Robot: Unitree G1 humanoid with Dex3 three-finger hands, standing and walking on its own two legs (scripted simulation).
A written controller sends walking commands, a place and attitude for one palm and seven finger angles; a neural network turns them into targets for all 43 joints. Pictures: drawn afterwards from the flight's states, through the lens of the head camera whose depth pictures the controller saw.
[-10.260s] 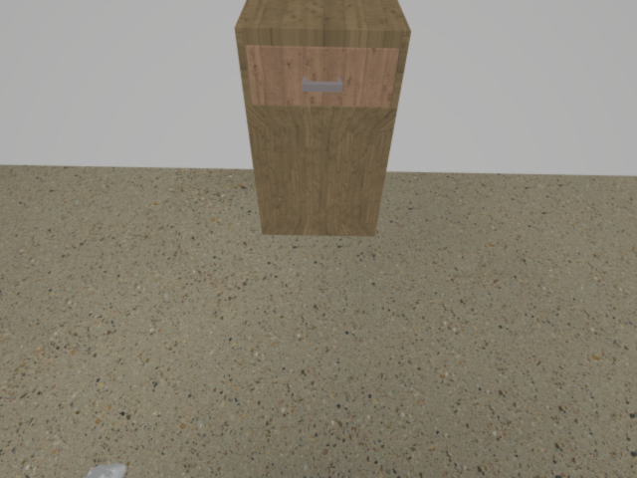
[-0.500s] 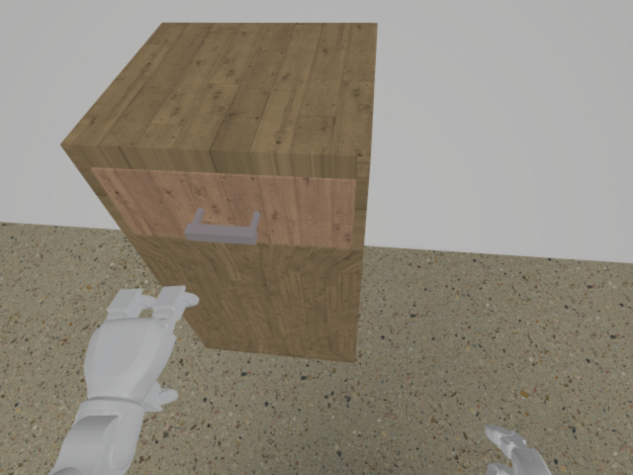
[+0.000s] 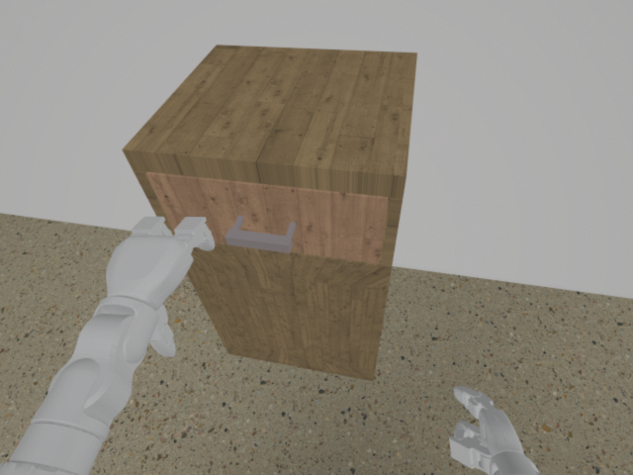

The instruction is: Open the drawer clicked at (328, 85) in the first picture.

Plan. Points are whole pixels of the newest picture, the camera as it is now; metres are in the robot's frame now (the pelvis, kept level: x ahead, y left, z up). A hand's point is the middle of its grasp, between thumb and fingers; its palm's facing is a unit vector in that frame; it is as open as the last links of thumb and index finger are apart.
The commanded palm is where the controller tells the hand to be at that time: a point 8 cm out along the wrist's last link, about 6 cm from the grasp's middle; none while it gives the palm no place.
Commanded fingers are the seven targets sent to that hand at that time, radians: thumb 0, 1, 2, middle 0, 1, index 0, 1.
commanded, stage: raise the hand with hooked fingers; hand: left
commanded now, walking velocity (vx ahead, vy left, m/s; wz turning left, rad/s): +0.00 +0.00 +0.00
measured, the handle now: (262, 232) +0.52 +0.19 -0.06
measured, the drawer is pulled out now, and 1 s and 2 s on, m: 0.00 0.00 0.00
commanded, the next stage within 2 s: move the hooked fingers above the handle in 0.38 s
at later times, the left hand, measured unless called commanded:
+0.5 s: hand (171, 288) +0.30 +0.24 +0.08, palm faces +0.04 -0.07 -1.00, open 13.8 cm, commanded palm +0.28 +0.24 +0.13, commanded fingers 0.00 -0.50 0.30 -0.30 -1.20 -0.30 -1.20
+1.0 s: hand (197, 274) +0.35 +0.22 +0.05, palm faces -0.04 -0.06 -1.00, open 13.8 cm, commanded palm +0.33 +0.24 +0.10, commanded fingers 0.00 -0.50 0.30 -0.30 -1.20 -0.30 -1.20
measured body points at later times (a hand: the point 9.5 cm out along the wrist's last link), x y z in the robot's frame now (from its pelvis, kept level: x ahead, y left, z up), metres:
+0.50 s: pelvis +0.00 +0.00 +0.00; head +0.02 -0.03 +0.45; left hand +0.29 +0.24 +0.13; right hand +0.17 -0.23 -0.12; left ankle -0.06 +0.09 -0.74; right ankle +0.04 -0.10 -0.74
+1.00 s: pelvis -0.01 -0.01 +0.00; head +0.03 -0.03 +0.44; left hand +0.34 +0.23 +0.10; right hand +0.14 -0.26 -0.13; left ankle -0.06 +0.09 -0.74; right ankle +0.04 -0.10 -0.74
